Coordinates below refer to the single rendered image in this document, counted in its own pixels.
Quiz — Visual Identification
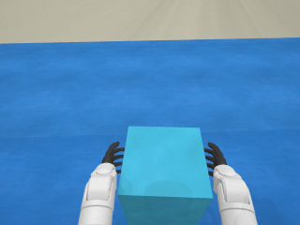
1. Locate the robot left hand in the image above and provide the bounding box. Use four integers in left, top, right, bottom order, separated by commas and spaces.
101, 142, 125, 173

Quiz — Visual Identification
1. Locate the carton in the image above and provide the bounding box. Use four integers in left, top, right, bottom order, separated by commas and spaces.
117, 126, 214, 225

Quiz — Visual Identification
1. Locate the left robot forearm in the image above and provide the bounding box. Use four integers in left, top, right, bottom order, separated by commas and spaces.
78, 162, 117, 225

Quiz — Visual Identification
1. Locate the robot right hand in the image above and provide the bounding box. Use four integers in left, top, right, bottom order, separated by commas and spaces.
203, 142, 227, 177

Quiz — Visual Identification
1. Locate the right robot forearm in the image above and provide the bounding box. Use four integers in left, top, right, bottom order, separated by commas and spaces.
213, 164, 258, 225

